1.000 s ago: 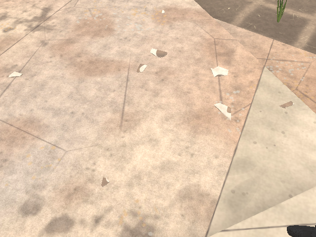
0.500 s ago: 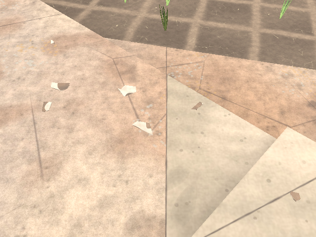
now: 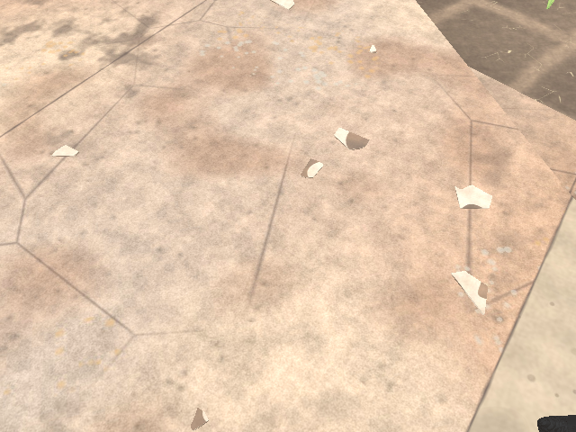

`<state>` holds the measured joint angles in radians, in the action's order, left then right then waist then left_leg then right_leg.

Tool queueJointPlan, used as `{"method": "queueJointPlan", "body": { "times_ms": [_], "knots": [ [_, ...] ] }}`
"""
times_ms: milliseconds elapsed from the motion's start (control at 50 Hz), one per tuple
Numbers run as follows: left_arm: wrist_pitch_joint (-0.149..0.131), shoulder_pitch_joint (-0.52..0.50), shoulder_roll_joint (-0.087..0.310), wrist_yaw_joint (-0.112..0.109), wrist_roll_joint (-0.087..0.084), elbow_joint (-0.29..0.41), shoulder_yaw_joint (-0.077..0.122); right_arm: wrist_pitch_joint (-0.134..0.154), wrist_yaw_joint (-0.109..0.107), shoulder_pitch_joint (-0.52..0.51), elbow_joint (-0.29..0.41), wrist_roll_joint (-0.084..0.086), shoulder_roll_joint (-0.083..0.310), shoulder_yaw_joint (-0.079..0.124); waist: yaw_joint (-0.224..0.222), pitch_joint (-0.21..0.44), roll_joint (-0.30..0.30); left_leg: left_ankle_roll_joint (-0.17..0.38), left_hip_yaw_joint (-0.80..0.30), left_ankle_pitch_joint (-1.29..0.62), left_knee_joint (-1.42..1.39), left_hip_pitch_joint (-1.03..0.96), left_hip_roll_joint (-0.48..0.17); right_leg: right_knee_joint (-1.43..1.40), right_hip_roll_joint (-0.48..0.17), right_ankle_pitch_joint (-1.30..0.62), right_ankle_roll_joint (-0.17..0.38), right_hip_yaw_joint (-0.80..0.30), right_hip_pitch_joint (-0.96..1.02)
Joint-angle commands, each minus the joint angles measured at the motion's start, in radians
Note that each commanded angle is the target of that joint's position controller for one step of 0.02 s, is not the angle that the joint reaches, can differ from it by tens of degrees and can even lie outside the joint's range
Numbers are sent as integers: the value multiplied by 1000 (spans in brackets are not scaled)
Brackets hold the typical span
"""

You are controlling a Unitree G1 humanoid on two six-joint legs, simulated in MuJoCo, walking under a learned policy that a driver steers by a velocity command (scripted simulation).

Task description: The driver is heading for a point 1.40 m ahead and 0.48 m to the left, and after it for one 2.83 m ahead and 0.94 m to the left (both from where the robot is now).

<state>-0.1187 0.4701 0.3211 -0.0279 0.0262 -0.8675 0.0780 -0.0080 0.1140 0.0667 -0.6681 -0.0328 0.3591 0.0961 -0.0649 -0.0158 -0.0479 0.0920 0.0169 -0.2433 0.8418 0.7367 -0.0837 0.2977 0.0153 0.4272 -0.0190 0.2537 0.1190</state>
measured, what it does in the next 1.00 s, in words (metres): goes down, turning left: left foot 0.13 m lower, then right foot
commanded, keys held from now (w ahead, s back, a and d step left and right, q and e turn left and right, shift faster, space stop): w+q+shift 0.40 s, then w+shift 0.60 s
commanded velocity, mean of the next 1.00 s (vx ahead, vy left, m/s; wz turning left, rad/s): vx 0.99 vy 0.00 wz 0.59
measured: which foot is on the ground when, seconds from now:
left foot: up 0.00-0.18, down 0.20-0.54, up 0.56-0.98, down 1.00-1.00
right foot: down 0.00-0.20, up 0.22-0.52, down 0.54-1.00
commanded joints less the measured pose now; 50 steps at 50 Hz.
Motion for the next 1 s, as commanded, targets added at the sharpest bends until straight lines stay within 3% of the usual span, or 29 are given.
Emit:
{"method": "queueJointPlan", "body": {
  "times_ms": [20, 80, 120, 160, 180, 200, 220, 240, 260, 280, 300, 320, 340, 380, 440, 480, 500, 540, 560, 580, 600, 620, 640, 720, 780, 880, 940, 980, 1000],
  "knots": [
    [-36, -87, 54, -9, 6, 45, 0, 12, 34, -49, 44, 2, -6, -14, 57, -149, 55, 39, 29, -247, -200, -144, -25, -101, -236, -200, 55, 0, -204],
    [-18, 25, 71, -19, 2, 2, -9, 11, 16, -171, 40, -43, -25, -32, -10, -213, 14, 58, 122, -186, -338, -108, 19, 16, -263, -390, 41, 47, -56],
    [3, 83, 114, -28, -14, -31, -10, 18, -19, -167, 25, -67, -24, -36, -8, -189, 35, 71, 202, -46, -401, -166, 102, 193, -274, -855, 36, 64, 61],
    [49, 96, 129, -48, -1, -56, -13, 21, -54, 117, -78, -50, 4, -17, 125, -40, 99, 119, 201, 63, -378, -459, 129, 598, -303, -1205, 57, 50, 46],
    [53, 67, 130, -36, -3, -53, -9, 18, -71, 375, -166, -20, 50, 15, 240, 126, 87, 145, 146, 29, -364, -823, 142, 923, -280, -1207, 62, 25, -99],
    [51, -27, 120, -6, -7, -30, -1, 30, -94, 468, -214, -33, 142, 49, 297, 76, -43, 230, 40, 54, -440, -1056, 76, 1412, -128, -399, 51, 15, -477],
    [33, -56, 18, -6, 12, 58, -23, 21, -93, 511, -236, -16, 297, 76, 209, 151, -192, 274, -127, -461, -19, -1443, -95, 1733, -71, 345, 28, -108, -993],
    [21, -121, 48, -6, -12, 138, -36, 17, -98, 570, -213, 15, 307, 80, 259, 400, -17, 405, -387, -333, -128, -1603, -185, 1694, -87, 224, 1, -246, -1150],
    [1, -234, 74, -2, -18, 208, -45, 7, -123, 578, -209, 4, 286, 72, 258, 345, 6, 409, -605, 162, -414, -1496, -245, 1495, -86, 127, -19, -300, -1233],
    [2, -289, 111, -1, 12, 154, -35, -3, -127, 431, -214, 14, 192, 50, 193, 110, 190, 319, -540, 382, -557, -1198, -183, 1329, -136, 77, -7, -277, -1167],
    [19, -237, 92, 5, 31, 152, -38, 7, -134, 388, -206, 10, 206, 44, 133, 56, 70, 375, -621, 397, -565, -1033, -213, 1335, -128, 172, -15, -283, -1108],
    [39, -195, 87, 12, 61, 119, -42, 26, -127, 381, -199, 2, 153, 29, 92, -21, 144, 373, -633, 465, -540, -865, -209, 1321, -163, 247, -13, -310, -1074],
    [47, -262, 70, 20, 53, 152, -42, 53, -127, 350, -193, 26, 93, 6, 54, -114, 202, 329, -540, 495, -585, -632, -173, 1119, -216, 114, -41, -359, -1016],
    [42, -382, 40, 37, 31, 229, -55, 87, -129, 130, -150, 19, 131, 10, -29, -240, 76, 239, -380, 416, -731, -112, -2, 604, -214, -203, -79, -335, -571],
    [44, -238, 45, 49, -16, 144, -42, 111, -100, 144, -161, 39, 119, 21, -28, -76, -4, 176, -271, 257, -650, -168, 66, 447, -122, -561, -53, -266, -247],
    [43, -267, 64, 41, -16, 141, -30, 101, -97, 231, -196, 51, 129, 26, 13, -41, 12, 140, -275, 106, -553, -398, 56, 366, -88, -531, -25, -248, -269],
    [44, -201, 79, 34, -10, 122, -19, 93, -100, 258, -212, 40, 145, 29, -24, -4, 22, 119, -271, -76, -417, -492, 55, 351, -47, -418, -12, -224, -225],
    [47, 191, 155, 10, -5, 14, 23, 91, -103, 199, -205, -3, 127, 21, -246, 144, 87, 65, -203, -197, 187, -439, 105, 359, -24, -144, 8, -206, 48],
    [42, 272, 223, 6, 20, -23, 25, 105, -104, 193, -160, -3, -88, -31, -204, 123, 399, 48, -182, 668, 656, -170, 272, 159, -251, 279, 24, -655, 73],
    [46, 92, 211, 27, 20, -9, 19, 118, -96, 405, -114, 45, -115, -50, 31, 159, 618, 74, -230, 716, 693, 23, 270, -185, -400, 496, 98, -1303, 91],
    [49, -108, 109, 37, 19, 51, 13, 94, -101, 377, -159, 21, -36, -45, 67, 41, 314, 73, -168, 596, 684, 15, 150, -150, -393, 622, 158, -1196, -56],
    [47, -172, 71, 41, 14, 58, 10, 82, -91, 295, -155, 4, -2, -38, 60, -20, 133, 54, -143, 530, 612, -33, 111, -96, -343, 462, 178, -1002, -187],
    [44, -172, 58, 43, 24, 36, 6, 75, -84, 224, -137, -7, -6, -38, 60, -43, 69, 45, -147, 519, 548, -74, 86, -77, -290, 308, 160, -857, -265],
    [5, -67, 32, 36, -2, -64, -9, 52, -60, 96, -69, -10, -51, -63, 78, -78, 139, 18, -178, 447, 370, -46, 60, -141, -219, 43, 152, -593, -309],
    [-10, -38, 48, 41, -11, -74, -7, 61, -59, -80, -7, -6, -13, -71, 53, -116, 76, -19, -108, 331, 134, 19, 53, -239, -204, -138, 181, -453, -266],
    [-16, 47, 54, 39, -27, -116, -11, 73, -41, -241, 43, 5, -49, -103, 13, -139, 83, 10, 72, 142, -238, -170, 40, -355, -193, -568, 174, -268, -174],
    [-3, 58, 117, 27, -16, -127, -4, 77, -63, -169, 22, -4, -14, -91, 68, -54, 161, 55, 122, 277, -283, -281, 126, -142, -230, -1248, 153, -210, 2],
    [27, 28, 154, 9, 4, -126, 6, 77, -88, 126, -77, 1, 56, -57, 205, 114, 193, 86, 113, 391, -289, -573, 179, 217, -237, -1403, 129, -186, 8],
    [36, -14, 141, 5, 7, -110, 3, 75, -105, 353, -147, -5, 100, -35, 311, 210, 163, 116, 43, 411, -302, -837, 113, 524, -206, -1243, 118, -181, -151]
  ]
}}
